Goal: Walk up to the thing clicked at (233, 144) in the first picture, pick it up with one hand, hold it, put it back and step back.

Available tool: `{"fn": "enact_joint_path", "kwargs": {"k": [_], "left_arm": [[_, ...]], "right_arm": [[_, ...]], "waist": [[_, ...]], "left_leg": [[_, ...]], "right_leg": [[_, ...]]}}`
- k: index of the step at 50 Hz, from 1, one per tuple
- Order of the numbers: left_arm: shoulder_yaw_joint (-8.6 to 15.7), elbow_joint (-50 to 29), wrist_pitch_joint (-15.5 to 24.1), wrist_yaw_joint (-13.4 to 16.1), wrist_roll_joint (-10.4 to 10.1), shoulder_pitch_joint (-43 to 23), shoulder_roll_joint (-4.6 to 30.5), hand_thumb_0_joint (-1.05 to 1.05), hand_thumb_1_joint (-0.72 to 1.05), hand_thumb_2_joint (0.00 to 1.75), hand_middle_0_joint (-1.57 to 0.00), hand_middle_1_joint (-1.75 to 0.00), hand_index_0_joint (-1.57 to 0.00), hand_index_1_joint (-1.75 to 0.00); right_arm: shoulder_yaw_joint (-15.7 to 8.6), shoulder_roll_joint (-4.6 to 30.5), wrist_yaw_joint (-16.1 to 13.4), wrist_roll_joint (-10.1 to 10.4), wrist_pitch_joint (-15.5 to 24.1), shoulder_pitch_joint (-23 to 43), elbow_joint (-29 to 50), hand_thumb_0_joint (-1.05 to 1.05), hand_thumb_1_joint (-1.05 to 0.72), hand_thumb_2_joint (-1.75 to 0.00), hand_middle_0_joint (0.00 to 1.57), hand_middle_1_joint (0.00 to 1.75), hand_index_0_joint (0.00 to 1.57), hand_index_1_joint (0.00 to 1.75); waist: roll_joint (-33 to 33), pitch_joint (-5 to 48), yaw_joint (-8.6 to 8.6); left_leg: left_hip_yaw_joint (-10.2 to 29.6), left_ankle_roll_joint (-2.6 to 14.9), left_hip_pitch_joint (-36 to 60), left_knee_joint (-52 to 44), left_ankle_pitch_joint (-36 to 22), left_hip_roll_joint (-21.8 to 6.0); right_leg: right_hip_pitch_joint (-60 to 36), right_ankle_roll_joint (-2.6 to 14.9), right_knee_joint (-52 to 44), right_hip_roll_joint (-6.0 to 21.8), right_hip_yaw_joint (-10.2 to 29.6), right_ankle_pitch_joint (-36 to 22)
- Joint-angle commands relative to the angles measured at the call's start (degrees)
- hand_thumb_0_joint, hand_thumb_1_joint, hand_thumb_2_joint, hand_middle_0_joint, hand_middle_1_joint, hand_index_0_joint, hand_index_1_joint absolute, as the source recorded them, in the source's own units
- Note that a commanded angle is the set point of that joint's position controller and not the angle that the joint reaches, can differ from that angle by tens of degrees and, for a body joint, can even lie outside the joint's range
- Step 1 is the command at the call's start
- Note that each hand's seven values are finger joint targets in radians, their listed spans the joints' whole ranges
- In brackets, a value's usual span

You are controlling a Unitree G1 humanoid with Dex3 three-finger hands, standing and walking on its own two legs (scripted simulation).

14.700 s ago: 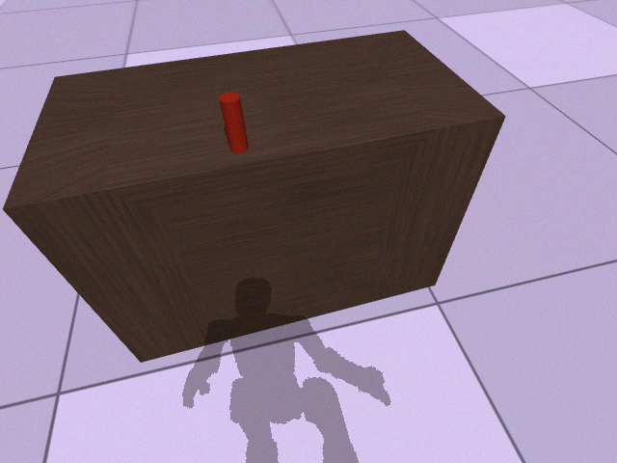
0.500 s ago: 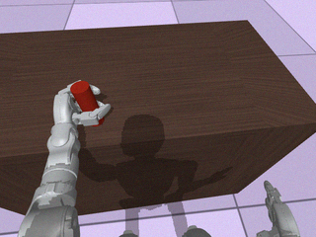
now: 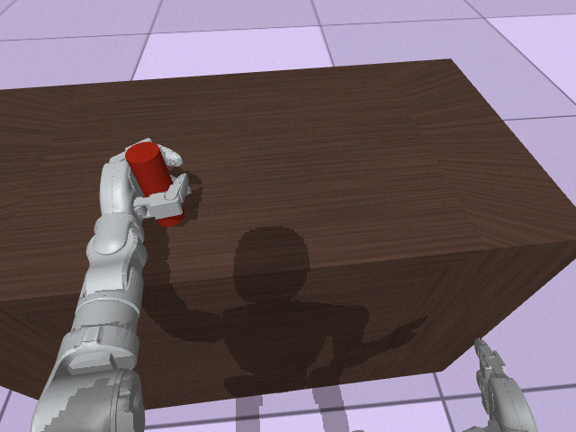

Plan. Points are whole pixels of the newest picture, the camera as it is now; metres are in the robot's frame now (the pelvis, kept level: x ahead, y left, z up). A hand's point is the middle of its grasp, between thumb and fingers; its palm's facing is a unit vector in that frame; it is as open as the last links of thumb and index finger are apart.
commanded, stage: settle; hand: left
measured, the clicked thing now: (157, 187) +0.44 +0.18 +0.12
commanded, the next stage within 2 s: lift in 0.42 s
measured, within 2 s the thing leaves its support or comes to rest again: neither
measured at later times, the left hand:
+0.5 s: hand (163, 171) +0.44 +0.16 +0.15, palm faces +0.10 -1.00 -0.01, open 5.6 cm
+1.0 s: hand (142, 153) +0.40 +0.16 +0.21, palm faces +0.08 -1.00 -0.03, open 5.6 cm
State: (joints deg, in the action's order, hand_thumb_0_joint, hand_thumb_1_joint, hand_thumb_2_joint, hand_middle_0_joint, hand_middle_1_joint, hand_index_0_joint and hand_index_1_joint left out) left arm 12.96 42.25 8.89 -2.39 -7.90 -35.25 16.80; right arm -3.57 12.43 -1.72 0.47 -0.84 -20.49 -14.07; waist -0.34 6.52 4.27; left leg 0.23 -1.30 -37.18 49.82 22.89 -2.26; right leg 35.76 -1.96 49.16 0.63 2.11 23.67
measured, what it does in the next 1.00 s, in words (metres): stands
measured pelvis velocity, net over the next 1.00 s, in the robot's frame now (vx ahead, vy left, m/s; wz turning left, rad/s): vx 0.00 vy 0.00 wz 0.01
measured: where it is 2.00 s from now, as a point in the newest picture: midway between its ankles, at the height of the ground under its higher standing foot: outside the picture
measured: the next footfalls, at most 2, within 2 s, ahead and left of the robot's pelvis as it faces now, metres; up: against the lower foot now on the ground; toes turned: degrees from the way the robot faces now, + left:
none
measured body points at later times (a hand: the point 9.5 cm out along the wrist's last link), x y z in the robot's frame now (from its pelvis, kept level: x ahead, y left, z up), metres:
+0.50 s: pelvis +0.00 +0.00 +0.01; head +0.03 +0.00 +0.46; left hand +0.43 +0.22 +0.15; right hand +0.15 -0.26 -0.05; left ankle +0.02 +0.13 -0.70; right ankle +0.01 -0.14 -0.70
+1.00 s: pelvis +0.00 +0.00 +0.02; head +0.00 -0.02 +0.47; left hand +0.39 +0.22 +0.22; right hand +0.16 -0.27 -0.04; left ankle +0.02 +0.13 -0.70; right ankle +0.01 -0.14 -0.70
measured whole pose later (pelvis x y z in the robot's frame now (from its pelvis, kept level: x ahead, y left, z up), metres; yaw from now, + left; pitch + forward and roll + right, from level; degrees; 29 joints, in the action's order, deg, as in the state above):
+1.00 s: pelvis +0.00 +0.00 +0.02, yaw +0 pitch +4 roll +0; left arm 12.1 20.6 -5.2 -2.6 -10.1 -28.4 15.7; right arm -5.0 13.1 -3.8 2.3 3.9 -18.6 -23.7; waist -2.5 5.9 1.6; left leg 0.2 -1.5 -25.4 41.9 20.3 -2.1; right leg 24.0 -1.8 41.6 0.9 1.8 21.3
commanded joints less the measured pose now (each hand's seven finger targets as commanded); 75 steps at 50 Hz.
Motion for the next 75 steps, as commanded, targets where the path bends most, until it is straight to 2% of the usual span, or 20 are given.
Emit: {"fn": "enact_joint_path", "kwargs": {"k": [1,4,11,18,21,27,30,35,39,43,47,48,51,56,60,63,68,69,72,75], "left_arm": [[2.21,-17.1,3.72,-0.36,-1.45,-27.63,10.37,0.0,0.6,1.38,-1.43,-1.47,-1.43,-1.48],[3.31,-18.1,3.42,-0.6,-1.9,-27.97,11.87,0.0,0.58,1.38,-1.41,-1.46,-1.42,-1.47],[3.1,-16.61,2.54,0.43,-1.17,-27.88,11.67,0.0,0.63,1.42,-1.42,-1.48,-1.42,-1.49],[2.55,-19.62,2.13,-0.27,-1.79,-30.33,11.14,0.0,0.59,1.41,-1.43,-1.48,-1.44,-1.5],[3.34,-15.27,0.9,0.16,-1.54,-28.47,12.53,0.0,0.59,1.41,-1.42,-1.48,-1.42,-1.49],[1.66,-19.66,0.69,0.07,-1.62,-32.46,10.91,0.0,0.69,1.37,-1.45,-1.47,-1.46,-1.47],[3.56,-14.35,-0.45,-0.42,-2.14,-25.19,12.45,0.0,0.63,1.4,-1.48,-1.52,-1.5,-1.52],[2.33,-22.58,-1.17,-0.76,-2.19,-27.75,11.4,0.0,0.66,1.42,-1.5,-1.54,-1.52,-1.54],[2.48,-27.21,-2.74,-0.29,-2.59,-27.0,11.45,0.0,0.69,1.43,-1.48,-1.54,-1.51,-1.53],[1.59,-36.25,-4.94,0.17,-2.52,-26.69,11.13,0.0,0.65,1.42,-1.47,-1.53,-1.49,-1.52],[4.64,-36.9,-9.39,0.21,-3.27,-19.65,12.48,0.0,0.63,1.41,-1.45,-1.51,-1.47,-1.51],[1.62,-42.48,-10.04,-0.35,-3.29,-21.83,9.76,0.0,0.62,1.4,-1.45,-1.51,-1.47,-1.51],[3.92,-37.05,-15.37,-1.22,-3.71,-12.73,10.42,0.0,0.62,1.4,-1.44,-1.51,-1.46,-1.5],[1.55,-49.39,-21.4,-2.28,-4.7,-18.51,7.89,0.0,0.7,1.45,-1.47,-1.53,-1.49,-1.53],[3.28,-54.07,-25.05,-1.88,-5.04,-16.66,8.95,0.0,0.74,1.43,-1.47,-1.53,-1.49,-1.52],[5.22,-54.85,-27.53,-1.31,-5.45,-15.28,9.81,0.0,0.74,1.44,-1.47,-1.54,-1.49,-1.53],[4.96,-58.88,-29.86,-1.18,-5.6,-15.95,9.89,0.0,0.72,1.46,-1.48,-1.56,-1.5,-1.55],[4.54,-55.86,-30.69,-1.18,-5.45,-15.04,9.37,0.0,0.72,1.47,-1.48,-1.56,-1.5,-1.56],[3.89,-54.71,-32.35,-1.18,-5.7,-13.51,7.96,0.0,0.73,1.44,-1.46,-1.53,-1.48,-1.53],[5.45,-57.51,-33.45,-1.09,-5.81,-15.29,10.61,0.0,0.7,1.4,-1.44,-1.5,-1.46,-1.49]], "right_arm": [[-3.58,7.16,-0.75,0.5,3.45,0.16,9.36,0.0,0.55,-0.05,0.05,0.05,0.05,0.05],[-3.08,6.89,-0.94,0.59,3.61,2.18,9.57,0.0,0.55,-0.05,0.05,0.05,0.05,0.05],[-4.63,8.21,-1.28,0.64,3.93,3.78,7.55,0.0,0.56,-0.05,0.05,0.05,0.05,0.05],[-1.62,5.02,-1.09,0.87,4.27,2.7,4.46,0.0,0.55,-0.05,0.05,0.05,0.05,0.05],[-4.94,9.02,-1.69,1.01,4.65,5.68,4.31,0.0,0.55,-0.05,0.05,0.05,0.05,0.05],[-2.74,6.37,-1.66,1.15,5.53,6.07,3.23,0.0,0.55,-0.05,0.05,0.05,0.05,0.05],[-6.21,10.48,-2.2,1.38,5.5,5.29,2.65,0.0,0.55,-0.05,0.05,0.05,0.05,0.05],[-3.26,6.8,-1.91,1.7,6.14,6.34,3.19,0.0,0.55,-0.05,0.05,0.05,0.05,0.05],[-4.25,8.09,-2.07,1.6,6.47,7.73,1.87,0.0,0.56,-0.05,0.05,0.05,0.05,0.05],[-5.11,8.68,-2.57,1.74,7.29,6.59,1.28,0.0,0.56,-0.05,0.05,0.05,0.05,0.05],[-5.13,8.78,-2.82,2.05,7.72,5.62,-0.34,0.0,0.55,-0.05,0.05,0.05,0.05,0.05],[-4.24,7.6,-2.65,2.13,8.31,6.32,1.33,0.0,0.55,-0.05,0.05,0.05,0.05,0.05],[-3.28,7.14,-2.51,2.4,7.95,6.11,-2.07,0.0,0.55,-0.05,0.05,0.05,0.05,0.05],[-2.78,6.74,-2.08,2.36,9.14,9.6,-2.1,0.0,0.56,-0.04,0.05,0.05,0.05,0.05],[-4.47,7.99,-2.23,2.49,10.12,7.81,-3.85,0.0,0.56,-0.04,0.05,0.05,0.05,0.05],[-5.77,9.87,-2.47,2.36,10.99,7.69,-3.75,0.0,0.57,-0.04,0.05,0.05,0.05,0.05],[-1.59,5.29,-2.09,2.57,12.02,10.85,-4.87,0.0,0.56,-0.04,0.05,0.05,0.05,0.05],[-2.83,6.8,-2.26,2.5,12.2,10.67,-4.61,0.0,0.56,-0.05,0.05,0.05,0.05,0.05],[-2.8,7.07,-2.32,2.39,13.18,12.35,-7.34,0.0,0.56,-0.05,0.05,0.05,0.05,0.05],[-4.32,8.7,-2.48,2.59,13.83,12.02,-7.86,0.0,0.55,-0.05,0.05,0.05,0.05,0.05]], "waist": [[-2.39,21.77,0.45],[0.47,22.47,0.09],[-2.17,19.63,-0.11],[-2.06,20.59,-0.39],[-0.89,18.68,-0.34],[-1.84,20.64,-0.57],[1.17,19.09,-0.28],[-0.97,20.63,-1.75],[-3.12,19.66,-2.52],[-3.4,19.73,-1.99],[-0.85,16.52,-3.0],[-0.58,17.8,-2.54],[0.68,12.19,-3.37],[-0.63,10.29,-3.48],[-1.33,11.31,-3.34],[0.8,12.26,-2.83],[0.07,10.21,-4.93],[0.44,9.5,-3.71],[-1.62,6.96,-4.48],[-1.01,8.73,-3.82]], "left_leg": [[-0.81,1.66,16.52,-6.79,-17.32,1.14],[-1.3,2.31,15.04,-6.03,-19.45,1.55],[-1.17,1.71,16.32,-8.38,-15.58,1.43],[-1.37,1.94,17.16,-8.43,-18.59,1.42],[-1.54,1.91,17.13,-9.24,-16.13,1.48],[-1.14,1.63,19.95,-9.69,-17.94,1.28],[-1.33,2.01,18.33,-10.31,-17.09,1.33],[-1.46,1.69,20.03,-10.85,-18.16,1.41],[-1.29,1.26,20.61,-11.59,-18.74,1.19],[-1.42,1.2,22.94,-12.18,-18.4,1.32],[-1.55,1.48,22.05,-13.02,-17.64,1.63],[-1.49,1.51,23.28,-13.18,-19.16,1.59],[-1.74,1.81,21.78,-13.93,-19.01,1.91],[-2.01,1.76,22.57,-16.01,-14.28,2.49],[-1.53,1.6,25.28,-17.01,-14.36,2.35],[-1.12,1.71,26.85,-17.21,-15.15,2.29],[-1.32,2.03,25.32,-17.8,-13.7,2.98],[-1.34,2.08,25.5,-18.2,-12.76,2.92],[-1.0,1.72,24.36,-19.59,-9.46,2.84],[-0.85,1.8,26.06,-19.62,-9.57,2.8]], "right_leg": [[-7.62,2.04,-6.66,-1.74,-3.08,-19.12],[-11.28,1.26,-7.09,-1.32,-2.36,-23.35],[-8.94,1.85,-8.54,-1.39,-2.59,-17.91],[-11.12,1.55,-9.01,-1.27,-2.52,-21.26],[-10.08,1.55,-9.91,-1.25,-2.33,-18.84],[-11.43,1.74,-10.05,-1.29,-3.0,-19.81],[-12.27,1.47,-10.82,-1.27,-2.56,-19.8],[-13.85,1.54,-11.21,-1.16,-3.02,-20.08],[-13.95,1.87,-11.34,-1.35,-3.31,-19.62],[-14.94,1.63,-12.29,-1.44,-3.74,-19.45],[-16.66,1.23,-13.6,-1.26,-3.84,-18.98],[-17.35,1.21,-13.48,-1.3,-4.06,-20.33],[-16.71,0.95,-14.62,-1.01,-4.0,-20.35],[-15.88,1.21,-17.08,-0.67,-3.98,-15.26],[-16.36,1.34,-17.43,-0.9,-4.55,-14.76],[-16.99,1.01,-17.96,-0.93,-4.82,-15.5],[-18.14,0.93,-18.98,-0.22,-4.45,-14.12],[-17.59,0.88,-19.41,-0.22,-4.3,-13.43],[-16.91,1.38,-20.15,-0.38,-4.51,-10.08],[-17.53,1.38,-20.54,-0.46,-4.63,-10.04]]}}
